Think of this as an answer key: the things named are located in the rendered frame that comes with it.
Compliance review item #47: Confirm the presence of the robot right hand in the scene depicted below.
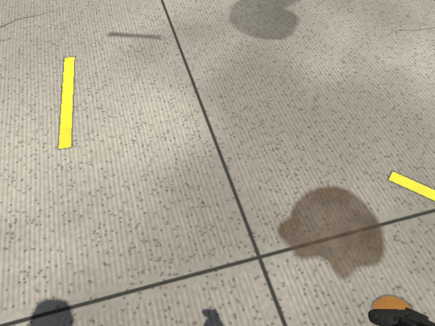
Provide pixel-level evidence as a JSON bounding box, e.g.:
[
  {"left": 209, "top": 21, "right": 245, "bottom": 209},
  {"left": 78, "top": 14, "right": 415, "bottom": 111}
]
[{"left": 368, "top": 308, "right": 435, "bottom": 326}]

